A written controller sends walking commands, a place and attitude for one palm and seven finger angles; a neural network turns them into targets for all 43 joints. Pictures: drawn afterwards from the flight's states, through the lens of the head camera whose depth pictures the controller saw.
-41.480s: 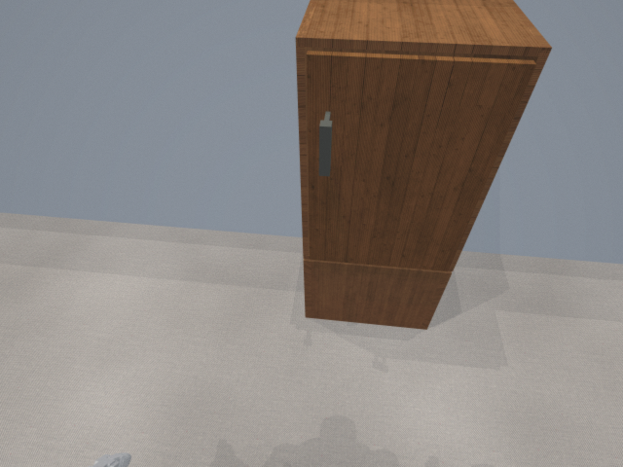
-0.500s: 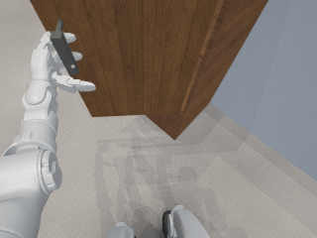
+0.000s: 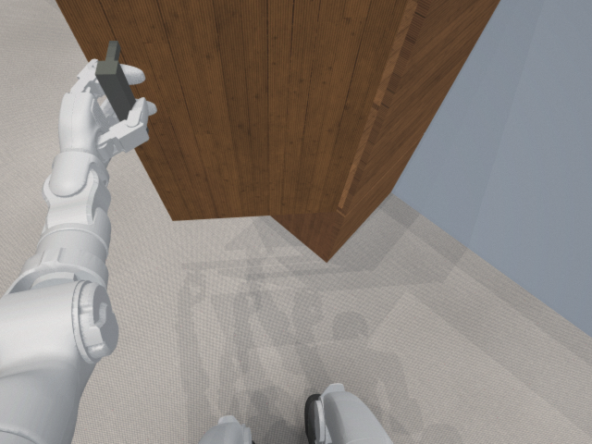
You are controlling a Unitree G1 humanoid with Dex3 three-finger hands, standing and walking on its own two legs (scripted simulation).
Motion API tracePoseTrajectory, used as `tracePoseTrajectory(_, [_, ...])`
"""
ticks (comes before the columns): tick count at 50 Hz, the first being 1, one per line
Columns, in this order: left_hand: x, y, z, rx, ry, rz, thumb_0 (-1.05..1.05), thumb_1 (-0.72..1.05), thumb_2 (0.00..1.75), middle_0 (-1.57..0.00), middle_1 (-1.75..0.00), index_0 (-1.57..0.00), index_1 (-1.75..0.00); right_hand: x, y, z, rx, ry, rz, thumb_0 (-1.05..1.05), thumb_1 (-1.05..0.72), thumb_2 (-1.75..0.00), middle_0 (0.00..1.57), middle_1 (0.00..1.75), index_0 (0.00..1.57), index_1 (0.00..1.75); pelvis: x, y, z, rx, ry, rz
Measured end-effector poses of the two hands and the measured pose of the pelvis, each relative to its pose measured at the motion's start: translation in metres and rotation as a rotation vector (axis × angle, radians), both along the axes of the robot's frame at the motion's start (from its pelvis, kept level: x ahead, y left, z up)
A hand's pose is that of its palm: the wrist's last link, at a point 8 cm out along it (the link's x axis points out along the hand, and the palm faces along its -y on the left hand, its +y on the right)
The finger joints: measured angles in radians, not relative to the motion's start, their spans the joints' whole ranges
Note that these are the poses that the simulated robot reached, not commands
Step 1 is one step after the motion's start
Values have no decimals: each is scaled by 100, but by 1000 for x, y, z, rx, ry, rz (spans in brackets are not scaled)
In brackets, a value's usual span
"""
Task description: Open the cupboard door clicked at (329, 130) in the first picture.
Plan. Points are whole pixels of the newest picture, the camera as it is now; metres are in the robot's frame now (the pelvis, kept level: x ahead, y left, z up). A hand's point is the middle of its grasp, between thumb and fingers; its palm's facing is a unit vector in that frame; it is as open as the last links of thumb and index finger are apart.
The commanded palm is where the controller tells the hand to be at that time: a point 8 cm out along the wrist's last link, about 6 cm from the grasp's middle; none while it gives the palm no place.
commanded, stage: close the thumb around the handle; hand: left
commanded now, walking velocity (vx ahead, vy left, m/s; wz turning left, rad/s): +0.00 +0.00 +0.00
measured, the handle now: (127, 94) +0.57 +0.18 +0.08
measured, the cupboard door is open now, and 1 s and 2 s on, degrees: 47 79 89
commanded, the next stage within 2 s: pull the door open along its arc in 0.06 s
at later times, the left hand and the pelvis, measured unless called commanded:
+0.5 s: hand (140, 144) +0.48 +0.15 +0.08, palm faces -0.03 -1.00 -0.01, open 6.0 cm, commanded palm +0.43 +0.21 +0.08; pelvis +0.01 +0.00 +0.01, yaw -1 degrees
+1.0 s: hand (209, 248) +0.34 +0.07 +0.09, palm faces +0.33 -0.94 +0.04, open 6.3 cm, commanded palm +0.27 +0.14 +0.08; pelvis +0.01 -0.02 +0.02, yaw +1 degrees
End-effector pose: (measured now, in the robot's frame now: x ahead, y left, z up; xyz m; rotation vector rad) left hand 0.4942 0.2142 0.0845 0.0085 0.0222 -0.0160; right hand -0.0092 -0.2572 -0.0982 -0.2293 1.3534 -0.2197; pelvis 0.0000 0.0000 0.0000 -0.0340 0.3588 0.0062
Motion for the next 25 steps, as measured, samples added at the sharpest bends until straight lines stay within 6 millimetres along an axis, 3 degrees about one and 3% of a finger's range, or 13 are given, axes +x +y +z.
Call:
tracePoseTrajectory(16, [-2,-1,0,4,-2,9,1,70,81,-35,-133,-35,-135,-6,-1,-1,-1,12,-3,0,-90,-89,20,30,20,30,-2,0,-1,2,5,-3])
tracePoseTrajectory(25, [-30,-5,-1,1,-15,-14,1,70,76,-34,-133,-34,-134,16,0,4,29,-59,-17,0,-90,-89,20,30,20,30,7,-1,7,9,-22,-24])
